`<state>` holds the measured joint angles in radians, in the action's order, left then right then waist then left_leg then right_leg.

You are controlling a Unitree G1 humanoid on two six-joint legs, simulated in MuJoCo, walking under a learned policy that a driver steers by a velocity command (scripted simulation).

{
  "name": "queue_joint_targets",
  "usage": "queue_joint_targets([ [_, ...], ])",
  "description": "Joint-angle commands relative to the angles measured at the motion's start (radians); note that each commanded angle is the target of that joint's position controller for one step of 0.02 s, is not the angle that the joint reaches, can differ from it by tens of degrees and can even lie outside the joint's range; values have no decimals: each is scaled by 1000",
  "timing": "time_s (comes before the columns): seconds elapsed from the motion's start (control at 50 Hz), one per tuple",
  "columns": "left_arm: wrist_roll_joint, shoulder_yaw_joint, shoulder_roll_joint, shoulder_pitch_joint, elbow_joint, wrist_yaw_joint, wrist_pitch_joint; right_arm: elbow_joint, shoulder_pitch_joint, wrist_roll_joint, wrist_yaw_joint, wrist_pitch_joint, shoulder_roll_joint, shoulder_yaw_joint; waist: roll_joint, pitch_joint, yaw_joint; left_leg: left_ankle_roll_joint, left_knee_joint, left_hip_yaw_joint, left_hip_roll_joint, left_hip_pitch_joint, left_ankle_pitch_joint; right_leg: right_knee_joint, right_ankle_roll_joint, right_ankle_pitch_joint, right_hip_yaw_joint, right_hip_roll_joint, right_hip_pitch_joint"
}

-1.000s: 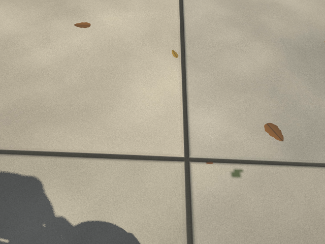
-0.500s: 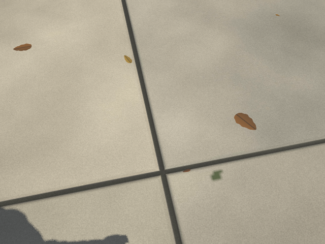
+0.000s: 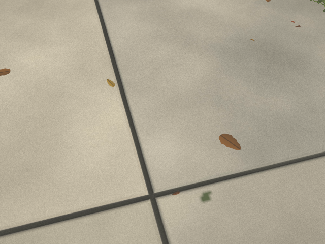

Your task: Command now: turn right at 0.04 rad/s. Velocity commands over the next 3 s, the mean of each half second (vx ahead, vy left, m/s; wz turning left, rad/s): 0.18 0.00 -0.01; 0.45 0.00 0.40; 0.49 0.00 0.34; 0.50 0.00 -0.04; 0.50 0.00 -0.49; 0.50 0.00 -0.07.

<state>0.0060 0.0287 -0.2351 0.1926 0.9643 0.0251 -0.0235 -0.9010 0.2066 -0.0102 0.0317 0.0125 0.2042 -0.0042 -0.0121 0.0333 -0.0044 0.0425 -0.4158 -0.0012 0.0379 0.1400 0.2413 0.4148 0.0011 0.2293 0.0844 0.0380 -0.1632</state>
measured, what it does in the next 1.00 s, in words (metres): walks ahead, turning left: left foot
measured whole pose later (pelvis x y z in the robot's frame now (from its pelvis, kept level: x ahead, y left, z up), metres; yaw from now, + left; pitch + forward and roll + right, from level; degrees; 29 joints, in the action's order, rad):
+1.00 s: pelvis +0.31 +0.01 -0.02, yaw +15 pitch -1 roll +1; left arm 0.03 0.03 -0.21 0.26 0.94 0.00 0.10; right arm -0.94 0.20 -0.01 -0.01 0.03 0.26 -0.07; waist 0.00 0.07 -0.01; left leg 0.16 -0.50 0.08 0.16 0.31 0.17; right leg 1.29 -0.04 0.31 0.01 -0.06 -0.40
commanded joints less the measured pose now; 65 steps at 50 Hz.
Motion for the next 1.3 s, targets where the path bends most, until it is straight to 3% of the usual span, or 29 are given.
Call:
queue_joint_targets([
  [0.02, 4, 13, -86, 34, 11, 7, 9, 5, 31, -1, 3, -2, 128, -32, 12, -8, -5, 19, 74, -111, -125, -6, -235, -56, -27, -241, 72, -88, 23],
  [0.14, 1, 8, -88, 24, 68, 15, 16, -51, 33, -1, 2, -6, 119, -32, 3, -10, 3, 16, 89, -109, -120, -20, -187, -75, -34, -222, 75, -95, 28],
  [0.2, 11, 13, -97, 38, 84, 12, 9, -77, 60, -9, -4, -20, 157, -49, 51, 14, 14, 54, 112, -139, -98, 10, 297, -9, -67, 198, 30, -27, -55],
  [0.22, 18, 15, -99, 24, 75, 7, 8, -80, 76, -10, -7, -26, 168, -54, 76, 59, 25, 83, 142, -195, -124, 34, 457, 33, -79, 316, 21, -10, -138],
  [0.26, 24, 5, -60, -12, 49, -7, 20, -102, 140, -6, -9, -27, 186, -64, 148, 123, 44, 156, 249, -364, -243, 36, 630, 178, -79, 281, -57, 13, -254],
  [0.3, 30, 2, -50, -31, 30, -18, 41, -105, 133, -12, -11, -15, 183, -70, 142, 148, 35, 199, 302, -443, -328, 67, 561, 285, -75, 183, -92, -37, -267],
  [0.34, 22, 5, -53, 5, 31, -30, 61, -97, 95, -14, -20, 0, 191, -76, 126, 123, 3, 180, 279, -367, -300, 84, 453, 231, -85, 195, -105, -45, -200],
  [0.38, 12, 7, -32, 157, 85, -32, 77, -80, 25, -1, -27, 7, 182, -78, 111, 109, -73, 132, 177, -231, -208, 265, 415, 53, -101, 102, -152, 4, 93],
  [0.4, 14, 17, -56, 252, 119, -24, 83, -63, -3, -5, -29, 12, 156, -72, 39, 105, -109, 103, 46, -160, -144, 369, 384, -29, -108, 145, -79, -15, 225],
  [0.42, 27, 36, -137, 373, 139, -13, 93, -30, -32, -2, -36, 22, 76, -49, -193, 62, -148, 52, -276, -5, -23, 508, 311, -228, -159, 415, 300, -248, 331],
  [0.44, 20, 54, -207, 446, 166, -17, 90, 2, -55, -18, -40, 27, 95, -55, -265, 85, -148, 54, -484, 31, 33, 631, 343, -341, -242, 558, 596, -404, 313],
  [0.46, 26, 45, -165, 344, 137, -14, 87, -2, -59, -28, -45, 31, 134, -63, -115, 143, -87, 69, -610, -48, -32, 650, 256, -322, -247, 548, 533, -403, 233],
  [0.5, 20, 30, -109, 217, 85, -12, 106, -38, -3, -11, -64, 45, 100, -57, -44, 130, -17, 65, -635, -81, -74, 597, 85, -328, -186, 329, 321, -315, 180],
  [0.52, 16, 23, -90, 207, 82, -8, 116, -46, 5, -17, -70, 44, 100, -59, -40, 113, -5, 53, -629, -74, -83, 579, 33, -333, -166, 198, 234, -291, 187],
  [0.58, 15, 9, -52, 283, 110, -4, 133, -44, -13, -21, -76, 28, 81, -57, -47, 78, -9, 28, -662, -39, -74, 599, -43, -299, -139, -161, 47, -249, 230],
  [0.66, 18, -5, -35, 311, 114, -1, 136, 26, -168, -18, -78, 21, 50, -41, -61, 109, -28, 7, -527, 37, -63, 618, -122, -293, -126, -414, -98, -218, 188],
  [0.72, 15, -9, -48, 319, 117, 6, 136, 77, -271, -16, -84, 20, 26, -21, -71, 128, -43, 20, -323, 121, -50, 521, -171, -294, -115, -526, -168, -217, 160],
  [0.76, 14, -7, -72, 325, 123, 12, 138, 92, -273, -15, -82, 20, 41, -21, -78, 112, -29, 57, -238, 161, -21, 435, -159, -237, -104, -744, -204, -236, 200],
  [0.82, 13, 7, -119, 292, 109, 26, 128, 42, -71, -18, -70, 25, 96, -46, -105, -18, 71, 128, -212, 193, 63, 218, -77, 76, -89, -1148, -250, -263, 259],
  [0.86, 14, 18, -144, 245, 78, 16, 118, -36, 189, -31, -60, 32, 162, -84, -90, -147, 191, 201, -96, 93, 41, -113, -48, 495, -87, -891, -265, -248, 94],
  [0.88, 0, 13, -77, 242, 24, 2, 128, -16, 233, -26, -45, 18, 259, -121, 158, -265, 176, 302, -47, -343, -229, -378, 35, 940, -38, -206, -294, -95, -224],
  [0.9, -3, 16, -85, 251, -29, -15, 136, 3, 168, -16, -55, 8, 302, -124, 162, -342, 110, 446, 118, -795, -406, -466, 37, 1169, -36, 266, -94, 33, -486],
  [0.92, 10, 24, -113, 131, -57, -20, 145, -3, 125, 2, -47, 6, 263, -120, 45, -204, 111, 412, 159, -672, -366, -366, 107, 1138, -50, 165, -14, -45, -581],
  [0.94, 6, 21, -106, 108, -74, -25, 155, -7, 80, 5, -41, 11, 203, -105, -9, -59, 68, 360, 194, -547, -342, -188, 57, 1025, -54, 90, -27, -95, -572],
  [0.98, 33, 20, -78, 102, -77, -20, 130, 1, 18, 2, -36, 29, 140, -85, -81, 19, -14, 263, 216, -378, -214, 28, -131, 865, -36, 60, -26, -145, -435],
  [1.02, 48, 17, -61, 134, -87, -26, 91, 0, 39, 5, -35, 51, 150, -83, -20, -2, -40, 275, 213, -315, -186, 93, -289, 791, -3, 77, -37, -153, -375],
  [1.08, 49, 19, -66, 28, -142, -32, 70, -3, 96, 10, -33, 61, 185, -90, 12, 16, -19, 248, 231, -267, -137, 110, -296, 644, 37, -20, -72, -160, -432],
  [1.2, 39, 13, -65, -191, -228, -49, 65, -18, 253, 9, -29, 53, 167, -84, 61, 10, 79, 156, 208, -265, -126, -83, -412, 376, 40, -240, -94, -129, -543],
  [1.3, 28, -2, -62, -324, -286, -61, 79, -35, 325, -7, -12, 56, 163, -73, 81, 30, 123, 156, 171, -268, -164, -225, -562, 211, -3, -230, -127, -81, -528],
])
Next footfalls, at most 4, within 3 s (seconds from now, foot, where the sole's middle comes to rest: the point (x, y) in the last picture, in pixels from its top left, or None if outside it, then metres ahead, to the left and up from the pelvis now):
0.86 left None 0.40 0.05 -0.78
1.42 right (163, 191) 0.75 0.02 -0.78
1.94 left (104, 158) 0.93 0.31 -0.78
2.50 right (133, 113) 1.24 0.19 -0.78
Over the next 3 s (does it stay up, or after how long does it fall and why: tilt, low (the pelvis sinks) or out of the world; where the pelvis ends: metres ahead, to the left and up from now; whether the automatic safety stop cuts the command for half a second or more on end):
stays up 1.35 0.25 -0.01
